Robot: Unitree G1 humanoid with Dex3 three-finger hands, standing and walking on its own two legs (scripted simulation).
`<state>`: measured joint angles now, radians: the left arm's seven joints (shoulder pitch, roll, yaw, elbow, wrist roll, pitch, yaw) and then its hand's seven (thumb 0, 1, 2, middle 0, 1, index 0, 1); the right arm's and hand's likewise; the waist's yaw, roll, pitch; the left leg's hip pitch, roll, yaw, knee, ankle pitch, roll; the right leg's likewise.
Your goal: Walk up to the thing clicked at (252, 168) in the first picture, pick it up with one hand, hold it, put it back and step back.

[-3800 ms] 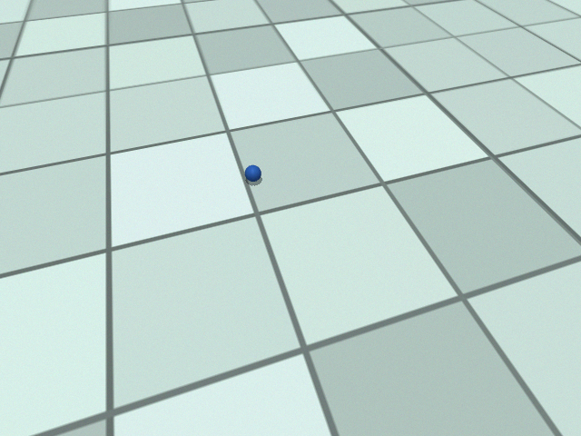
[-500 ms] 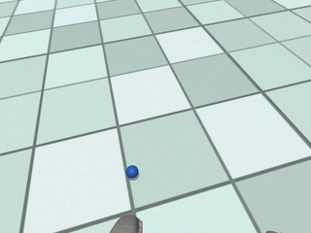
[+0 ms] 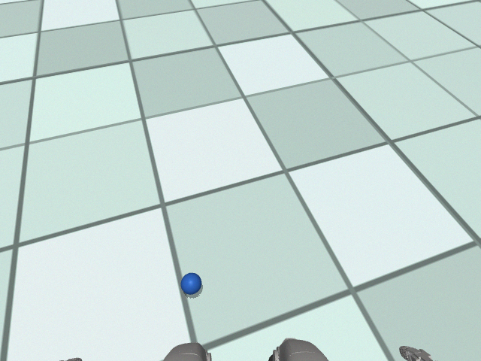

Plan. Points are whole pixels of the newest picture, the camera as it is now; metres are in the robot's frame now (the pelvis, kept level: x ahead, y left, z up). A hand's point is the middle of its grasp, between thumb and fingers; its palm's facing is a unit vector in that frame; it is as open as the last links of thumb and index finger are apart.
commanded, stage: walk up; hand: left
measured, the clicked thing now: (191, 283) +0.44 +0.20 -0.71
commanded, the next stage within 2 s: stand in 1.24 s
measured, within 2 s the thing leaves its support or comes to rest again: neither
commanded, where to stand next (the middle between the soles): +0.09 +0.00 m, yaw +1 degrees
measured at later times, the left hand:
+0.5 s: hand out of the picture +0.12 +0.25 -0.13, palm faces -0.02 -0.95 -0.31, open 7.4 cm
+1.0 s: hand out of the picture +0.09 +0.24 -0.13, palm faces +0.01 -0.95 -0.32, open 7.4 cm
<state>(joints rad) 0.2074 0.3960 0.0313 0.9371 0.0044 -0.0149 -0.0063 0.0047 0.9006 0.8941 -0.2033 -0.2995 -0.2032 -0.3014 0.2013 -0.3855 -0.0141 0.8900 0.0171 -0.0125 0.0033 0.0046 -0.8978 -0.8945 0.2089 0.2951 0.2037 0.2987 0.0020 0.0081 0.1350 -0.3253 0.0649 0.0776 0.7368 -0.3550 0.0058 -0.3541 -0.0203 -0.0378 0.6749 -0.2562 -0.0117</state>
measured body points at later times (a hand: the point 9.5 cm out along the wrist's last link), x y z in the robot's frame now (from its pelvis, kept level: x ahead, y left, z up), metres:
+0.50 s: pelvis +0.02 +0.00 +0.03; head +0.03 +0.00 +0.48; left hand +0.12 +0.30 -0.10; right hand +0.10 -0.31 -0.10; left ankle +0.03 +0.12 -0.72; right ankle +0.06 -0.12 -0.72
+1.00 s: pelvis +0.03 -0.01 +0.03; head +0.04 -0.01 +0.48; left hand +0.09 +0.29 -0.10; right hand +0.12 -0.30 -0.10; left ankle +0.03 +0.12 -0.72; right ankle +0.06 -0.12 -0.72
